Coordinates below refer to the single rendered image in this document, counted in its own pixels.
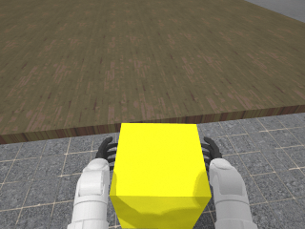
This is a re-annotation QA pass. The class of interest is robot left forearm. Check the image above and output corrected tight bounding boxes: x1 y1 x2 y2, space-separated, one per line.
67 158 111 229

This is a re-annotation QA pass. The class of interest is robot right forearm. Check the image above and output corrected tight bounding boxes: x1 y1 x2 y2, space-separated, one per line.
209 157 258 229

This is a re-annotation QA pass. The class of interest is left robot hand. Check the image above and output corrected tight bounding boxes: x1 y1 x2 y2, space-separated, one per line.
95 136 118 171

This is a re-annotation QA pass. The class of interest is carton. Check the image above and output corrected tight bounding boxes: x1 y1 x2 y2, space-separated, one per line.
110 123 212 229

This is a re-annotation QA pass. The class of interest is right robot hand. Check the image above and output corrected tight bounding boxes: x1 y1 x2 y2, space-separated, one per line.
200 136 222 172

